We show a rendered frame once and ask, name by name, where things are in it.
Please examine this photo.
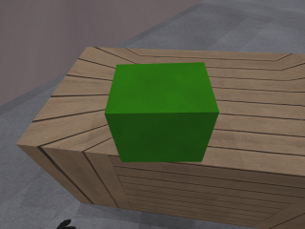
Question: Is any carton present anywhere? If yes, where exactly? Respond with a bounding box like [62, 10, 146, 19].
[104, 62, 219, 162]

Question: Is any left robot hand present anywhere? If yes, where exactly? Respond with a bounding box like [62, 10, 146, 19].
[56, 219, 76, 229]

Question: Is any pedestal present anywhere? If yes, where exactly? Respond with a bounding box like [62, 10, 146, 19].
[16, 47, 305, 229]

